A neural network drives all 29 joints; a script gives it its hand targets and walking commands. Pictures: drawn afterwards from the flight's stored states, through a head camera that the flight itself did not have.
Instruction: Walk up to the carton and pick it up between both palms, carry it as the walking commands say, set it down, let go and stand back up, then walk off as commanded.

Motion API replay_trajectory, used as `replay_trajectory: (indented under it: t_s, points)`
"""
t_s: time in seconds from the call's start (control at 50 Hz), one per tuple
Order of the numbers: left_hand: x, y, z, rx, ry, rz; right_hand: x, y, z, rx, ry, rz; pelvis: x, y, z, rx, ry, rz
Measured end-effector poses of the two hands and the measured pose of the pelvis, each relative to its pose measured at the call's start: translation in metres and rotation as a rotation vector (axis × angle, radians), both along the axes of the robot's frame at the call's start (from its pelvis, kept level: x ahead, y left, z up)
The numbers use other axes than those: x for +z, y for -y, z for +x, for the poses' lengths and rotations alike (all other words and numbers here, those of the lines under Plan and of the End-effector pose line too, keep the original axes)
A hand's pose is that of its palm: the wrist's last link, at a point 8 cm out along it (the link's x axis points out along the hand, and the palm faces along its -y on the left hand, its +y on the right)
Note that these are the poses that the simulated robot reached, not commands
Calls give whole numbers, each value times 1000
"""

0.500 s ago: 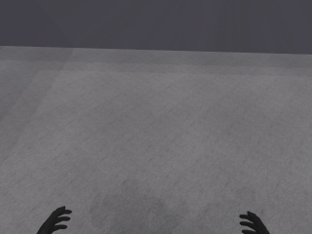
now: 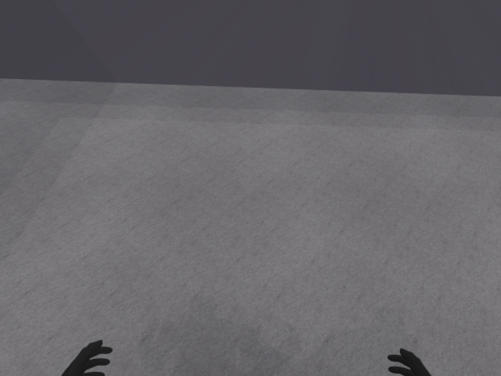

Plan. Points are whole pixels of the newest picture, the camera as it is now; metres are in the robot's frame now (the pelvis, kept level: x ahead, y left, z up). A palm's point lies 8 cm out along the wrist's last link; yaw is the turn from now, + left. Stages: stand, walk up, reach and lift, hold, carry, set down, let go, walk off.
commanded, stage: walk up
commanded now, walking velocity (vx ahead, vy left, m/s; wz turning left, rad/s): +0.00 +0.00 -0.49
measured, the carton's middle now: out of the picture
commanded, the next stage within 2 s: none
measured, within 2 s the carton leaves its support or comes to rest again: neither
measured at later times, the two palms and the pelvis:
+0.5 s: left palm out of the picture +0.14 +0.25 -0.10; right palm out of the picture +0.02 -0.28 -0.08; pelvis -0.02 +0.02 +0.01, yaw -12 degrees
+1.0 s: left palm (135, 371) +0.17 +0.19 -0.09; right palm out of the picture -0.07 -0.29 -0.10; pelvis -0.04 +0.01 +0.01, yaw -27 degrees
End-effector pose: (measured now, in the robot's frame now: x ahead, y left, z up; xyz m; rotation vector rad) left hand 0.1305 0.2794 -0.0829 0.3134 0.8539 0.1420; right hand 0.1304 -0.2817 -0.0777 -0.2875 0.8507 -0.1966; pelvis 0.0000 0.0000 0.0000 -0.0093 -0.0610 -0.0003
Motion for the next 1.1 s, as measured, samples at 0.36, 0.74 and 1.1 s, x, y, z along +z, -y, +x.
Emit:
replay_trajectory:
  t_s: [0.36,0.74,1.1]
  points:
    - [-3,26,-1,-101,-165,-9,-11,15,-65,-165,-125,31,9,3,-16,-136,-42,15]
    - [-17,59,34,-331,-234,-10,-19,2,-177,-433,-215,43,7,-12,-29,-379,-68,25]
    - [-30,87,39,-470,-240,-47,-16,-11,-218,-546,-187,45,3,-24,-46,-514,-70,-26]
